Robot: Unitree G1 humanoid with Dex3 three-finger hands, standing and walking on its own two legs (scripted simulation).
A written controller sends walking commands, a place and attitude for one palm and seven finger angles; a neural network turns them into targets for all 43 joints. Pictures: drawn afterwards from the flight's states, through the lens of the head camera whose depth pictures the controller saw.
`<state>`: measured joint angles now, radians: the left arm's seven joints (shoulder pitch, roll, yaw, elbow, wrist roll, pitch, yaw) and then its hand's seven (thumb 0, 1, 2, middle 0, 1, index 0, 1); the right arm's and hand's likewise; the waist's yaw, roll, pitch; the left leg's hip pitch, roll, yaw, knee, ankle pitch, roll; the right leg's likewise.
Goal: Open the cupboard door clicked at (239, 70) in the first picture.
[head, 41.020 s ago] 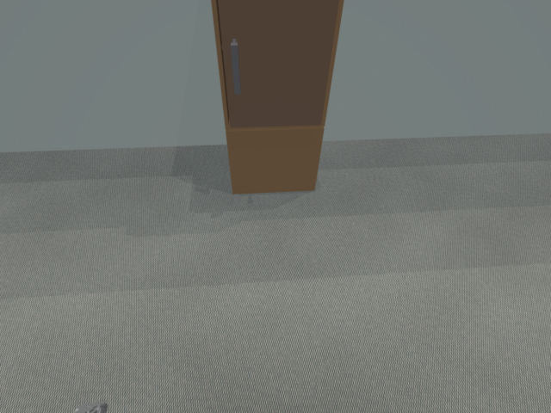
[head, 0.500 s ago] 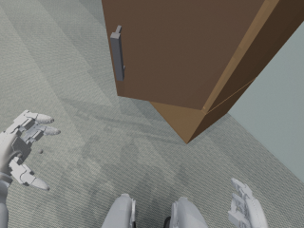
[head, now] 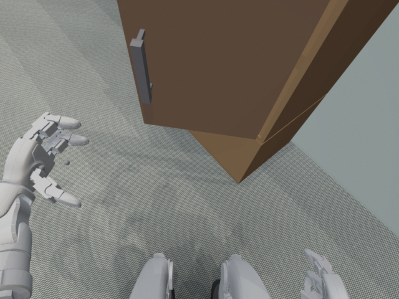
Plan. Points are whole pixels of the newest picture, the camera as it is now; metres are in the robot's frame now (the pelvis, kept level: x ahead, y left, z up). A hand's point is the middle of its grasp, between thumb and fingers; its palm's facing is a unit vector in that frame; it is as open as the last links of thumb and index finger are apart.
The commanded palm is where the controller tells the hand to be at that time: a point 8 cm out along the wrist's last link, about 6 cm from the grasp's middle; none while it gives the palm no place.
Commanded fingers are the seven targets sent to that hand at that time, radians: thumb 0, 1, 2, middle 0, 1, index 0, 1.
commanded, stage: move the hooked fingers beside the handle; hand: left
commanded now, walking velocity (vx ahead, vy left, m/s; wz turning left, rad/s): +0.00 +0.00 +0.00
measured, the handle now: (144, 69) +0.60 +0.15 +0.04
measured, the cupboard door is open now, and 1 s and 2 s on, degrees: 43 43 43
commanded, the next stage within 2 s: slide the fingers in behind the handle in 1.92 s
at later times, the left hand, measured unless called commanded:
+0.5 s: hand (93, 122) +0.44 +0.24 +0.04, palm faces -0.11 -0.99 -0.03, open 14.0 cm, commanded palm +0.44 +0.28 +0.04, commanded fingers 0.00 -0.50 0.30 -0.30 -1.20 -0.30 -1.20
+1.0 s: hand (113, 90) +0.53 +0.21 +0.03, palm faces -0.10 -0.99 -0.03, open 14.0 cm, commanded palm +0.53 +0.24 +0.03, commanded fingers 0.00 -0.50 0.30 -0.30 -1.20 -0.30 -1.20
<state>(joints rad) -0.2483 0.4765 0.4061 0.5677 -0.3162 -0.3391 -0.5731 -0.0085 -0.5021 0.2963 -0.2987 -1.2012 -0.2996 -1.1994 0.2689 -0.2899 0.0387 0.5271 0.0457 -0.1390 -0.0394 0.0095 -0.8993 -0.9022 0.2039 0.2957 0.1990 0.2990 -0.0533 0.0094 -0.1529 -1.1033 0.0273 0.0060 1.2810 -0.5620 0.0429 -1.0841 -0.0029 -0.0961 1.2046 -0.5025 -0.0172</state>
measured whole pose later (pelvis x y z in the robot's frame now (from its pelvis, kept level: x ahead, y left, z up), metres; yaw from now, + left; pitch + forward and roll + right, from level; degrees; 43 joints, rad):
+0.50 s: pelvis +0.00 +0.00 +0.00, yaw -1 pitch +25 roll -4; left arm -0.63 0.52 0.41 0.95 -0.20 -0.41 -0.50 -0.01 -0.50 0.30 -0.30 -1.20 -0.30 -1.20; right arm 0.30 -0.29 0.04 0.59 0.03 -0.04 -0.02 0.01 -0.90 -0.90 0.20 0.30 0.20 0.30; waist -0.11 0.01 -0.15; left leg -1.16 0.03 0.01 1.29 -0.57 0.05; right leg -1.15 0.00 -0.09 1.22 -0.50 -0.01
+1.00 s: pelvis +0.00 +0.00 -0.02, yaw -2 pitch +29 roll -5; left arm -0.99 0.67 0.45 1.20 -0.08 -0.38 -0.43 -0.01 -0.50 0.30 -0.30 -1.20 -0.30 -1.20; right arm 0.34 -0.29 0.07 0.59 -0.01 0.04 -0.01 0.00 -0.90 -0.90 0.20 0.30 0.20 0.30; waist -0.22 0.03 -0.13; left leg -1.31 0.05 0.00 1.37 -0.57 0.05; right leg -1.29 0.02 -0.10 1.26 -0.49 -0.01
